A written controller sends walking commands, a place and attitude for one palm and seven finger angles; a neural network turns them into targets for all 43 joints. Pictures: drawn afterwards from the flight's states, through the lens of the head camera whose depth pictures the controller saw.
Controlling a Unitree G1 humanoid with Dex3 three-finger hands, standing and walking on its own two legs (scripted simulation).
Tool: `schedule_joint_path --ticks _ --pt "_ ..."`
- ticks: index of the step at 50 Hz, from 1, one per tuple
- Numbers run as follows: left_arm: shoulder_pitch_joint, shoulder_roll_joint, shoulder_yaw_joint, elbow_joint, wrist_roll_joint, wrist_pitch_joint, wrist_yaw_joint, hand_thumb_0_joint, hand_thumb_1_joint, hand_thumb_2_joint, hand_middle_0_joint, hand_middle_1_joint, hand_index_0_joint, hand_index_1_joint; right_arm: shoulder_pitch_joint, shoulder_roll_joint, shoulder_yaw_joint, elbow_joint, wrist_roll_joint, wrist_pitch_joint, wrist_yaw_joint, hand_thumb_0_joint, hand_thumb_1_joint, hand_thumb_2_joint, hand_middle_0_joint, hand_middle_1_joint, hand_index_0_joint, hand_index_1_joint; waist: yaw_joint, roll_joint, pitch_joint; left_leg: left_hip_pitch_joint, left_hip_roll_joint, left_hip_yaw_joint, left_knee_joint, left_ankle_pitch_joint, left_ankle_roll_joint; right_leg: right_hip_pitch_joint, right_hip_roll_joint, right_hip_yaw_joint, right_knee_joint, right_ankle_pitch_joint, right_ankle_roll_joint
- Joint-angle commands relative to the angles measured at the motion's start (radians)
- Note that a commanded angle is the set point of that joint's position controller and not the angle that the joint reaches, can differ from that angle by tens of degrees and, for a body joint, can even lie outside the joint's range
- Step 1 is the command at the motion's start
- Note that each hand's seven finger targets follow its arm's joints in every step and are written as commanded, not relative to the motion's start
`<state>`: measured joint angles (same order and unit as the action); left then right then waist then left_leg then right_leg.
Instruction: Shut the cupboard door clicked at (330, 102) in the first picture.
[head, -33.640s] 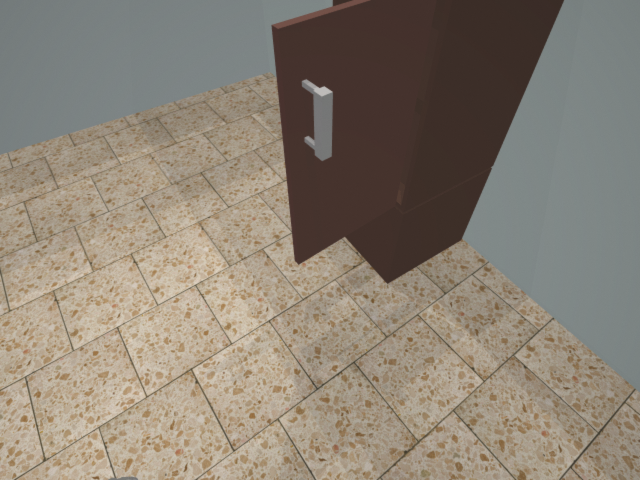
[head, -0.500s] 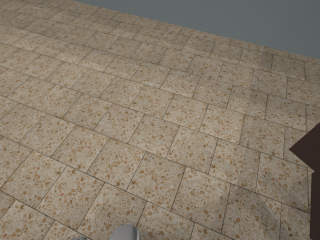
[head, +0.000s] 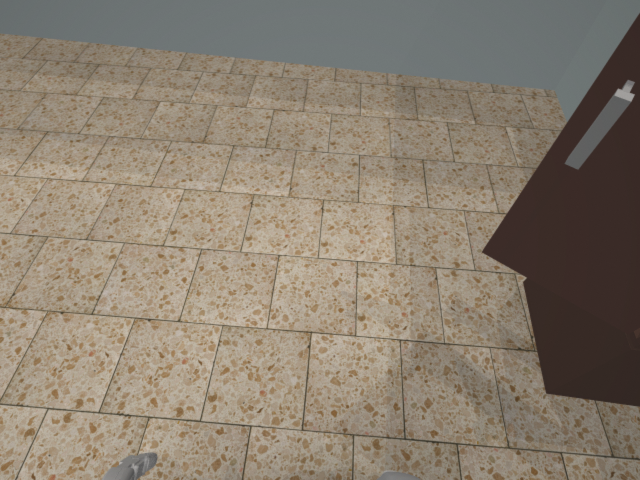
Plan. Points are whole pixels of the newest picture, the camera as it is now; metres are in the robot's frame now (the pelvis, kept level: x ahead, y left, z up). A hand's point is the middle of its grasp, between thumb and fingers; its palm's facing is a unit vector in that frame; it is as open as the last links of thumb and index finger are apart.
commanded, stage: turn to face it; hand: left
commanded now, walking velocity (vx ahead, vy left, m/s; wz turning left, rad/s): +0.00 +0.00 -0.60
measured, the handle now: (600, 125) +0.63 -0.41 +0.09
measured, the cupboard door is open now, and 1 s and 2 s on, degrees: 60 60 60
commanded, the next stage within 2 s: take the last steps up to it in 0.92 s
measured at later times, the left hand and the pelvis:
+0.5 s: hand (201, 468) +0.15 +0.18 -0.18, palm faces -0.22 -0.95 -0.20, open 7.4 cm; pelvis +0.04 +0.00 -0.01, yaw -16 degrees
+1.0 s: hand (266, 409) +0.23 +0.09 -0.15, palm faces -0.50 -0.82 -0.26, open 7.4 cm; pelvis +0.03 -0.02 -0.01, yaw -30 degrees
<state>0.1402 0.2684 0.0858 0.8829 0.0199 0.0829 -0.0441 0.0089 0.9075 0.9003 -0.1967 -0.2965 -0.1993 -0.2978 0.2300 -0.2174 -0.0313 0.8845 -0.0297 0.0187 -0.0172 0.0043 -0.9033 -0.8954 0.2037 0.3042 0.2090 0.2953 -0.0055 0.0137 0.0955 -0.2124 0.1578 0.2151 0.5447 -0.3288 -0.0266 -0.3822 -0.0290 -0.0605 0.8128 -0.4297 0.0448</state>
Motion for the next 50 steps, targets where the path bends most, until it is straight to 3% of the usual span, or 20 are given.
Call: schedule_joint_path --ticks 1,2,3,4,7,10,18,22,23,25,26,28,32,40,44,45,46,47,48,50 --pt "0.055 0.059 0.009 -0.063 0.001 -0.047 0.004 0.000 0.900 0.900 -0.200 -0.300 -0.200 -0.300 0.007 -0.229 -0.072 -0.055 0.007 -0.007 -0.006 0.000 -0.900 -0.900 0.200 0.300 0.200 0.300 0.025 0.159 -0.162 0.049 0.173 -0.066 0.042 0.463 0.063 0.189 0.034 -0.057 -0.313 0.223 -0.034" --pt "0.133 0.125 0.021 -0.038 0.007 -0.058 0.013 0.000 0.900 0.900 -0.200 -0.300 -0.200 -0.300 0.004 -0.200 -0.070 -0.064 0.017 -0.006 0.001 0.000 -0.900 -0.900 0.200 0.300 0.200 0.300 0.063 0.017 -0.193 -0.075 0.119 -0.026 0.197 0.326 0.010 0.352 -0.056 0.059 -0.410 0.367 -0.071" --pt "0.200 0.244 0.043 -0.023 0.013 -0.072 0.029 0.000 0.900 0.900 -0.200 -0.300 -0.200 -0.300 -0.041 -0.104 -0.043 -0.115 0.020 -0.004 0.007 0.000 -0.900 -0.900 0.200 0.300 0.200 0.300 0.102 -0.319 -0.183 -0.365 -0.050 0.009 0.443 -0.266 -0.050 0.475 -0.315 0.446 -0.464 0.700 -0.180" --pt "0.225 0.269 0.046 -0.010 -0.004 -0.068 0.044 0.000 0.900 0.900 -0.200 -0.300 -0.200 -0.300 -0.079 -0.134 -0.040 -0.130 0.019 0.012 -0.005 0.000 -0.900 -0.900 0.200 0.300 0.200 0.300 0.108 -0.288 -0.178 -0.401 -0.062 -0.147 0.594 -0.344 -0.046 0.389 -0.389 0.488 -0.467 0.786 -0.270" --pt "0.070 0.175 0.026 -0.050 -0.005 -0.067 0.059 0.000 0.900 0.900 -0.200 -0.300 -0.200 -0.300 -0.078 -0.146 -0.047 -0.093 0.015 0.016 -0.007 0.000 -0.900 -0.900 0.200 0.300 0.200 0.300 0.036 -0.277 -0.103 -0.449 -0.029 -0.229 0.670 -0.154 -0.055 0.298 -0.262 0.392 -0.485 0.598 -0.240" --pt "0.039 0.147 0.014 -0.067 -0.004 -0.075 0.059 0.000 0.900 0.900 -0.200 -0.300 -0.200 -0.300 -0.041 -0.125 -0.041 -0.064 0.013 0.017 0.003 0.000 -0.900 -0.900 0.200 0.300 0.200 0.300 0.004 -0.154 -0.157 -0.351 -0.048 -0.205 0.577 -0.068 -0.071 0.266 -0.192 0.282 -0.439 0.686 -0.220" --pt "0.079 0.171 0.026 -0.049 0.007 -0.069 0.053 0.000 0.900 0.900 -0.200 -0.300 -0.200 -0.300 -0.096 -0.116 -0.038 -0.095 0.022 0.008 -0.001 0.000 -0.900 -0.900 0.200 0.300 0.200 0.300 0.028 -0.150 -0.150 -0.290 -0.100 -0.201 0.316 -0.096 -0.071 0.264 -0.189 0.399 -0.429 0.607 -0.247" --pt "0.022 0.173 0.031 -0.057 0.001 -0.058 0.051 0.000 0.900 0.900 -0.200 -0.300 -0.200 -0.300 -0.010 -0.114 -0.038 -0.075 0.027 -0.002 -0.011 0.000 -0.900 -0.900 0.200 0.300 0.200 0.300 -0.022 -0.168 -0.150 -0.076 -0.133 -0.195 0.039 0.032 -0.054 0.140 -0.147 0.426 -0.360 0.576 -0.190" --pt "0.005 0.152 0.026 -0.061 -0.003 -0.054 0.050 0.000 0.900 0.900 -0.200 -0.300 -0.200 -0.300 0.031 -0.130 -0.041 -0.061 0.027 -0.009 -0.013 0.000 -0.900 -0.900 0.200 0.300 0.200 0.300 -0.041 -0.131 -0.155 0.046 -0.115 -0.202 -0.085 0.125 -0.048 0.054 -0.102 0.395 -0.315 0.484 -0.143" --pt "0.054 0.053 0.006 -0.088 -0.018 -0.048 0.038 0.000 0.900 0.900 -0.200 -0.300 -0.200 -0.300 0.080 -0.282 -0.063 -0.066 0.006 -0.024 -0.019 0.000 -0.900 -0.900 0.200 0.300 0.200 0.300 -0.039 0.312 -0.193 0.215 0.275 -0.571 -0.251 0.336 0.110 -0.184 0.116 0.143 0.043 -0.151 -0.030" --pt "0.033 0.086 0.011 -0.089 -0.008 -0.046 0.038 0.000 0.900 0.900 -0.200 -0.300 -0.200 -0.300 0.083 -0.279 -0.058 -0.074 -0.001 -0.017 -0.023 0.000 -0.900 -0.900 0.200 0.300 0.200 0.300 -0.048 0.223 -0.177 0.133 0.333 -0.571 -0.235 0.397 0.182 -0.156 0.068 0.133 0.229 -0.207 -0.027" --pt "0.055 0.093 0.023 -0.058 0.005 -0.040 0.025 0.000 0.900 0.900 -0.200 -0.300 -0.200 -0.300 -0.008 -0.210 -0.037 -0.097 -0.003 -0.025 -0.029 0.000 -0.900 -0.900 0.200 0.300 0.200 0.300 0.000 0.185 -0.143 0.073 0.252 -0.451 -0.233 0.464 0.173 -0.171 0.027 0.121 0.362 -0.108 -0.005" --pt "0.044 0.056 0.017 -0.046 -0.001 -0.026 0.011 0.000 0.900 0.900 -0.200 -0.300 -0.200 -0.300 0.007 -0.180 -0.032 -0.083 -0.001 -0.023 -0.031 0.000 -0.900 -0.900 0.200 0.300 0.200 0.300 -0.002 0.166 -0.137 0.113 0.158 -0.248 -0.191 0.543 0.144 -0.165 0.014 0.075 0.352 -0.011 0.015" --pt "-0.023 0.012 -0.005 -0.052 0.001 -0.029 0.012 0.000 0.900 0.900 -0.200 -0.300 -0.200 -0.300 0.082 -0.196 -0.052 -0.014 -0.004 -0.017 -0.018 0.000 -0.900 -0.900 0.200 0.300 0.200 0.300 -0.038 0.207 -0.136 0.122 0.179 -0.191 -0.167 0.511 0.159 -0.036 0.014 -0.009 0.012 -0.022 0.001" --pt "0.056 0.027 -0.007 -0.021 0.000 -0.047 0.022 0.000 0.900 0.900 -0.200 -0.300 -0.200 -0.300 0.067 -0.202 -0.060 0.006 0.005 -0.010 -0.010 0.000 -0.900 -0.900 0.200 0.300 0.200 0.300 0.007 0.165 -0.155 0.042 0.155 -0.141 -0.052 0.456 0.098 0.187 0.034 -0.035 -0.329 0.207 -0.032" --pt "0.117 0.070 0.000 -0.002 0.003 -0.057 0.027 0.000 0.900 0.900 -0.200 -0.300 -0.200 -0.300 0.059 -0.182 -0.060 0.007 0.014 -0.010 -0.005 0.000 -0.900 -0.900 0.200 0.300 0.200 0.300 0.032 0.084 -0.184 -0.018 0.112 -0.099 0.041 0.350 0.046 0.299 -0.024 0.040 -0.441 0.338 -0.051" --pt "0.156 0.166 0.016 0.016 0.014 -0.071 0.040 0.000 0.900 0.900 -0.200 -0.300 -0.200 -0.300 0.053 -0.111 -0.047 -0.016 0.022 -0.010 -0.002 0.000 -0.900 -0.900 0.200 0.300 0.200 0.300 0.047 -0.188 -0.192 -0.231 -0.005 -0.022 0.206 0.025 -0.015 0.440 -0.237 0.295 -0.492 0.586 -0.124" --pt "0.195 0.212 0.022 0.033 0.005 -0.073 0.050 0.000 0.900 0.900 -0.200 -0.300 -0.200 -0.300 -0.015 -0.091 -0.033 -0.046 0.019 0.000 -0.006 0.000 -0.900 -0.900 0.200 0.300 0.200 0.300 0.079 -0.273 -0.158 -0.331 -0.085 -0.080 0.397 -0.325 -0.034 0.386 -0.367 0.423 -0.473 0.836 -0.239" --pt "0.190 0.200 0.017 0.029 0.000 -0.070 0.058 0.000 0.900 0.900 -0.200 -0.300 -0.200 -0.300 -0.003 -0.098 -0.032 -0.042 0.020 0.013 -0.010 0.000 -0.900 -0.900 0.200 0.300 0.200 0.300 0.066 -0.179 -0.152 -0.326 -0.066 -0.165 0.491 -0.296 -0.027 0.328 -0.374 0.370 -0.469 0.792 -0.279" --pt "0.103 0.143 0.013 0.025 0.004 -0.073 0.069 0.000 0.900 0.900 -0.200 -0.300 -0.200 -0.300 0.006 -0.097 -0.034 -0.001 0.016 0.017 -0.014 0.000 -0.900 -0.900 0.200 0.300 0.200 0.300 0.025 -0.263 -0.106 -0.408 -0.058 -0.198 0.584 -0.211 -0.038 0.341 -0.283 0.328 -0.458 0.794 -0.262"
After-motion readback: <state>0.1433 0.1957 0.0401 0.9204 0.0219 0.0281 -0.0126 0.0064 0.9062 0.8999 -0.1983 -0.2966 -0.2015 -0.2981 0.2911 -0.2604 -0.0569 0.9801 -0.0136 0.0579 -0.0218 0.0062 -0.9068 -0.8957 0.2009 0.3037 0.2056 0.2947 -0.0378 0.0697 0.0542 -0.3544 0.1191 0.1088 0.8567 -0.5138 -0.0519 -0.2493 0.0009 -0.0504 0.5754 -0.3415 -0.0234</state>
